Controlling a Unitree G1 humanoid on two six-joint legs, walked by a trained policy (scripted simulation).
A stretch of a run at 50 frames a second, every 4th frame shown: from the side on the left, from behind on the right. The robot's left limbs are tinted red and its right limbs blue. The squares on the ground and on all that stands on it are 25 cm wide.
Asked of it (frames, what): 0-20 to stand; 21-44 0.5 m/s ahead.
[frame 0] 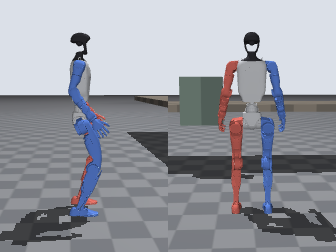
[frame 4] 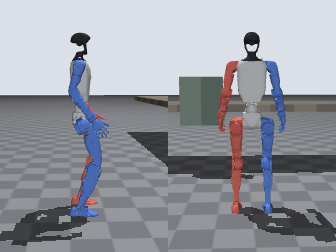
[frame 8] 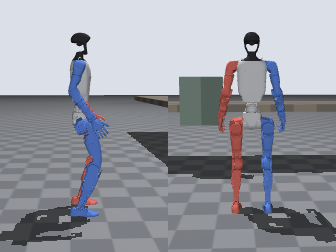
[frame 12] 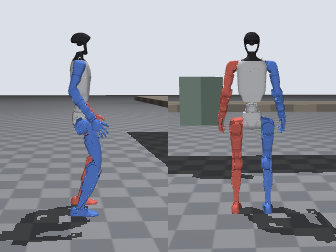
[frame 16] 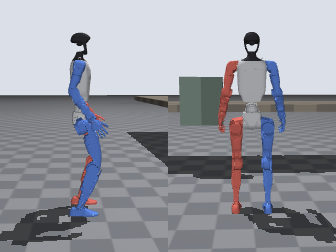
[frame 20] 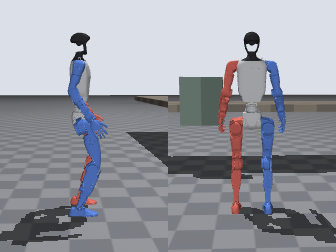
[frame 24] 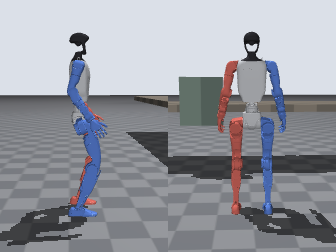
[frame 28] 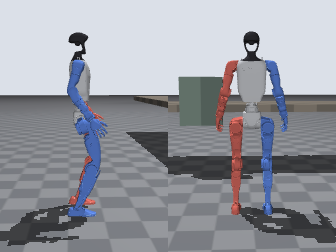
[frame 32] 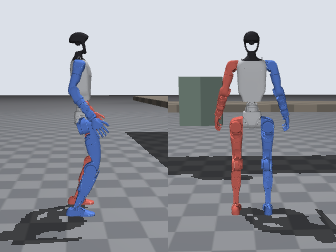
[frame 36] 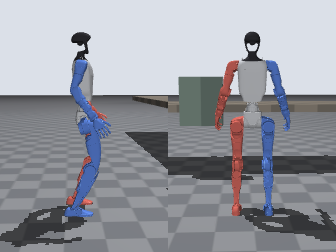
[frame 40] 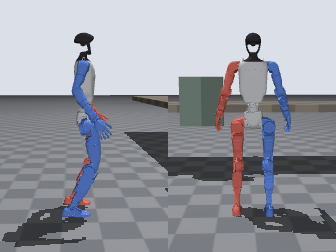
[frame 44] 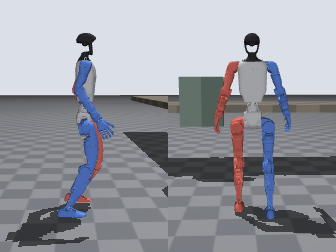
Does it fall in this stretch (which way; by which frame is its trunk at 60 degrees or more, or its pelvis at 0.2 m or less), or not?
no
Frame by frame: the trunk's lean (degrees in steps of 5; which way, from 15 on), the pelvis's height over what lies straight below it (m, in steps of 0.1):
0: 0, 0.8
4: 0, 0.8
8: 0, 0.8
12: 0, 0.8
16: 0, 0.8
20: 0, 0.8
24: 0, 0.8
28: 5, 0.8
32: 5, 0.8
36: 5, 0.8
40: 0, 0.8
44: 0, 0.8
